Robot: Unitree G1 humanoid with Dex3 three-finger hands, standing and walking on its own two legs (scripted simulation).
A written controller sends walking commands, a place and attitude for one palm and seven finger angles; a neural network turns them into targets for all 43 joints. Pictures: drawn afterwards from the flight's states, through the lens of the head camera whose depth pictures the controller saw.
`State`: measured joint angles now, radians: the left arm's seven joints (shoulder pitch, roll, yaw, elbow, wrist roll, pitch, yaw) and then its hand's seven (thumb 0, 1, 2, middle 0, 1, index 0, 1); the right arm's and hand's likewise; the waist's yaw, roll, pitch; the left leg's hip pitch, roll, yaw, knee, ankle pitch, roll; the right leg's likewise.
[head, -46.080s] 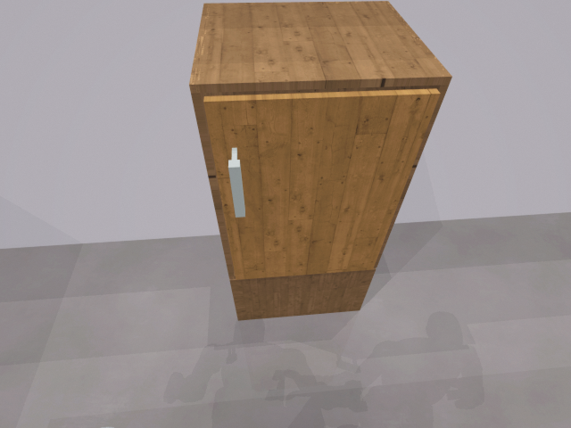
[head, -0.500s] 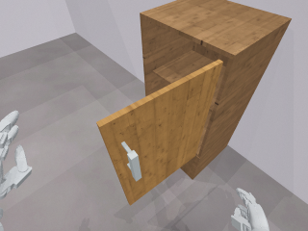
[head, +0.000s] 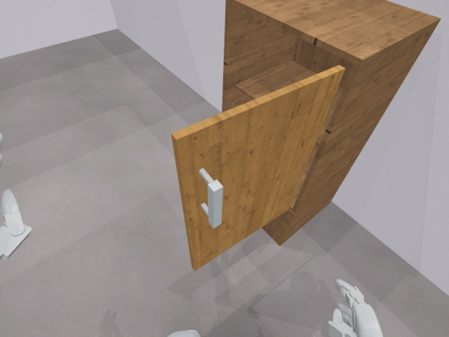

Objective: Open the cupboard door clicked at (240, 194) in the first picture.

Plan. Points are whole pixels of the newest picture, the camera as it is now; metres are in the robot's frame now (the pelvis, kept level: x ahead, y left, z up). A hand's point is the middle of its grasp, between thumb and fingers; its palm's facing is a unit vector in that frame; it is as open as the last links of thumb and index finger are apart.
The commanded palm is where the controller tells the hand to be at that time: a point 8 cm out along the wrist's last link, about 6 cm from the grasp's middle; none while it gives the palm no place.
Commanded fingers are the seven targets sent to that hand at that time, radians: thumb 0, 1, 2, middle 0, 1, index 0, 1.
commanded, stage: step back with the hand held close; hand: left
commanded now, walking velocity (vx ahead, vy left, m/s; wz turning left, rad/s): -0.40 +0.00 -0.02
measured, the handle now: (209, 198) +0.38 +0.06 +0.00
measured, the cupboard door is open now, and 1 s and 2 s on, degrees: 86 86 86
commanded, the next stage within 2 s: stop stepping back and stand still in 0.52 s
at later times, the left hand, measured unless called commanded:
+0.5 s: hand (23, 254) +0.17 +0.24 +0.18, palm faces +0.35 -0.83 -0.43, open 7.5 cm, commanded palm +0.10 +0.29 +0.19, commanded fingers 0.00 0.90 0.90 -0.20 -0.30 -0.20 -0.30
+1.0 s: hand out of the picture +0.04 +0.22 +0.17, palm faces +0.34 -0.83 -0.43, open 7.5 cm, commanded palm -0.02 +0.26 +0.19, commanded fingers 0.00 0.90 0.90 -0.20 -0.30 -0.20 -0.30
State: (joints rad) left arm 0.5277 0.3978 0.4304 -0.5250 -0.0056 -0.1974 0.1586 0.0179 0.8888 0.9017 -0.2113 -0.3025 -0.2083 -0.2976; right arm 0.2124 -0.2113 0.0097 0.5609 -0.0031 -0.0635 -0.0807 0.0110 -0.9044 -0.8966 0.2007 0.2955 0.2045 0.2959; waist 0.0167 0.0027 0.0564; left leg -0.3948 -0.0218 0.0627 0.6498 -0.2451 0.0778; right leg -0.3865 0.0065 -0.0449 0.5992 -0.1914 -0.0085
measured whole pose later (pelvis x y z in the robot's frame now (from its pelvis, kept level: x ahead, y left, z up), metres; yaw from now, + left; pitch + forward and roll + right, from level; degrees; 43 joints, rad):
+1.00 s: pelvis -0.18 -0.03 +0.01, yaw -3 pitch -1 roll -1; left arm 0.56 0.43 0.40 -0.48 -0.05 -0.16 0.16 0.02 0.89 0.90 -0.21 -0.30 -0.21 -0.30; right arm 0.24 -0.23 0.00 0.61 0.00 -0.10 -0.08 0.01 -0.91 -0.90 0.20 0.29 0.20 0.30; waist -0.05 -0.03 -0.03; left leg -0.35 -0.03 0.04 0.50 -0.15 0.05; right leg -0.15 0.03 -0.04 0.52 -0.37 -0.03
